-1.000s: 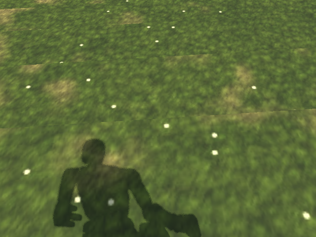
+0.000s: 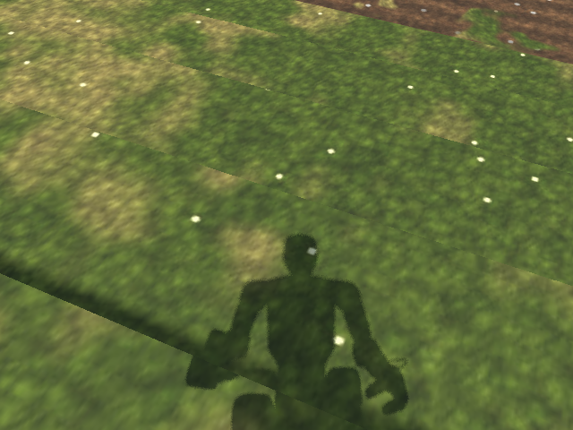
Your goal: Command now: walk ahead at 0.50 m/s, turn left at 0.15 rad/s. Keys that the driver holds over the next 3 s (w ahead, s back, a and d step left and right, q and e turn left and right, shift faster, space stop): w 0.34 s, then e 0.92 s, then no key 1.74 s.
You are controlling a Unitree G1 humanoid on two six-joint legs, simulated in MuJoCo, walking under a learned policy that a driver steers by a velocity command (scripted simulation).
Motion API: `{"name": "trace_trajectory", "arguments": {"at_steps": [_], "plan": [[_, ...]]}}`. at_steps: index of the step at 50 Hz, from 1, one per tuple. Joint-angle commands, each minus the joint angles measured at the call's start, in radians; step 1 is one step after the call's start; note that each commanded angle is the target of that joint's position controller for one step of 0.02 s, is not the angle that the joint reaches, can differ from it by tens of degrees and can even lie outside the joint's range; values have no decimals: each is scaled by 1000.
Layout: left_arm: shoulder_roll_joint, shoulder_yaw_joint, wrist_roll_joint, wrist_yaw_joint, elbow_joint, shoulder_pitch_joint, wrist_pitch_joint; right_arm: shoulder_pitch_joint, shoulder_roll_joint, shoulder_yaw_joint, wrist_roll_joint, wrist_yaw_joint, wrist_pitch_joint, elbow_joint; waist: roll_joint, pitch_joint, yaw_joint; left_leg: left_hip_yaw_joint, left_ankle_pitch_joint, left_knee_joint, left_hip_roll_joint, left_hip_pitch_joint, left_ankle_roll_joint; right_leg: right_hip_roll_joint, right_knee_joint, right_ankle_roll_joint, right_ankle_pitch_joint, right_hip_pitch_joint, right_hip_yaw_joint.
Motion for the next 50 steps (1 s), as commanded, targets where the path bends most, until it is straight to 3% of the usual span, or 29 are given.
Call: {"name": "trace_trajectory", "arguments": {"at_steps": [1, 3, 5, 9, 12, 16, 18, 19, 20, 21, 22, 23, 24, 25, 26, 27, 30, 31, 34, 38, 40, 42, 44, 45, 46, 47, 48, 49, 50], "plan": [[22, 9, -4, 16, 12, 155, 2, -69, -58, 0, -29, -27, -9, -86, -53, -43, 53, -23, 132, 52, 144, -369, 17, -314, -319, -233, 97, 327, 400], [28, 19, -2, 23, 0, 109, -5, -99, -34, 4, -21, -19, 4, -89, -52, -35, 25, 10, 114, -57, 158, -345, 0, -271, -373, -225, 100, 281, 308], [71, 40, 11, 16, 7, 127, -16, -138, -26, 11, -9, -12, 13, -89, -51, -5, 34, 55, 196, -197, 173, -363, -29, -247, -396, -232, 148, 249, 231], [100, 58, 14, -33, 36, 184, -21, -231, 0, 28, -1, 6, 41, -104, -47, 24, 56, 135, 397, -436, 151, -251, -26, -218, -387, -234, 328, 146, 127], [110, 64, 11, -52, 68, 235, -24, -301, -40, 19, 5, 4, 49, -124, -66, 32, 65, 119, 452, -514, 132, -279, 4, -244, -339, -228, 382, 241, 136], [121, 70, 10, -45, 115, 296, -11, -408, -54, 12, 17, -12, 46, -152, -70, 50, 85, 127, 410, -617, 111, -314, 34, -282, -295, -190, 401, 430, 145], [145, 80, 7, -38, 122, 297, 0, -431, -85, -4, 28, -17, 33, -168, -57, 44, 64, 177, 427, -702, 64, -194, 59, -260, -228, -155, 559, 440, 133], [167, 85, 4, -39, 121, 283, 1, -398, -104, -14, 44, -20, 20, -160, -70, -2, 26, 199, 501, -714, 39, -9, 90, -212, -151, -114, 733, 374, 103], [152, 81, 6, -40, 108, 272, -4, -269, -167, -34, 62, -26, 3, -127, -40, -131, -19, 165, 674, -642, 71, 276, 162, -133, -2, -41, 733, 267, 66], [19, 38, 8, -32, 88, 419, -17, -81, -219, -38, 58, -27, 1, -100, 133, -421, -19, -127, 946, -598, 349, 760, 394, -28, 291, 48, 304, -13, 41], [14, 30, 11, -44, 87, 406, -20, 123, -181, -37, 33, -37, 10, -56, 207, -540, -110, -455, 963, -740, 538, 946, 496, 70, 589, 78, -481, -216, 83], [70, 57, -10, -47, 59, 223, -8, 182, -185, -55, 13, -53, -6, -2, 90, -286, -147, -325, 845, -795, 476, 706, 346, -8, 736, 43, -461, -297, 179], [85, 65, -7, -26, 55, 188, -4, 50, -193, -65, 39, -66, -14, -10, 92, -114, -80, -165, 856, -820, 450, 461, 289, -72, 760, 37, -425, -303, 156], [91, 65, 17, -7, 65, 222, 2, -63, -123, -46, 57, -78, -8, -35, 74, -112, -16, -89, 920, -851, 417, 342, 263, -118, 698, 40, -414, -229, 157], [27, 42, 27, -3, 62, 222, 6, -135, -78, -32, 67, -86, -7, -55, 67, -93, 26, -25, 1009, -879, 404, 236, 243, -147, 642, 55, -388, -162, 161], [-1, 30, 26, -4, 61, 226, 13, -177, -73, -35, 57, -92, -6, -82, 57, -94, 49, 22, 1023, -916, 395, 170, 239, -157, 612, 74, -369, -112, 148], [28, 42, 4, -31, 60, 252, 23, -242, -138, -70, 24, -103, -23, -129, 55, -118, 87, 193, 893, -985, 325, 49, 242, -115, 589, 104, -168, -23, 63], [37, 46, 11, -44, 53, 251, 25, -255, -158, -80, 17, -102, -21, -142, 40, -102, 91, 231, 852, -991, 308, 13, 234, -104, 553, 109, -120, -8, 45], [19, 36, 27, -66, -10, 174, 34, -232, -187, -99, 4, -105, -12, -151, 60, -84, 60, 257, 804, -975, 329, 59, 232, -124, 471, 102, -56, -42, 46], [61, 43, 12, -55, -58, 144, 37, -221, -194, -111, 12, -98, -8, -180, 55, -59, 22, 199, 701, -948, 426, 240, 241, -146, 339, 83, -97, -138, 90], [73, 50, 15, -50, -75, 134, 41, -219, -198, -117, 17, -104, -5, -201, 61, -63, 0, 199, 609, -916, 439, 300, 223, -137, 288, 72, -132, -143, 70], [78, 61, 3, -53, -96, 113, 35, -219, -207, -119, 21, -111, 2, -211, 51, -55, -10, 215, 524, -872, 434, 321, 192, -114, 192, 51, -110, -108, 38], [92, 80, -22, -59, -107, 126, 15, -234, -200, -110, 21, -111, 11, -207, 40, -61, 10, 248, 440, -771, 398, 267, 131, -54, 51, -5, 47, 31, -6], [129, 100, -29, -51, -107, 147, -2, -206, -164, -94, 24, -101, 16, -193, -15, -88, 18, 283, 364, -673, 343, 234, 72, -34, -47, -57, 240, 128, 10], [279, 144, -26, -17, -122, 198, -23, -133, -71, -68, 26, -94, 20, -228, -245, -187, -15, 407, -24, -401, 186, 93, -61, -227, -77, -245, 914, 339, 271], [349, 165, -15, -16, -148, 254, -44, -175, -82, -62, 29, -96, -4, -286, -235, -231, 26, 236, -381, -210, 40, -191, -120, -380, -90, -445, 988, 522, 579], [297, 173, 24, -13, -84, 330, -64, -276, -107, -58, 48, -87, 0, -279, -100, -146, 98, 98, -382, -106, 54, -331, -124, -374, -81, -396, 969, 529, 530], [250, 167, 21, -15, -68, 330, -62, -321, -131, -62, 67, -96, 7, -295, -115, -114, 101, 62, -355, 10, 72, -388, -125, -338, -70, -343, 912, 508, 456], [197, 153, -6, -16, -84, 279, -47, -287, -180, -77, 59, -108, 10, -276, -105, -119, 69, 46, -317, 94, 92, -387, -132, -331, -71, -321, 896, 445, 423]]}}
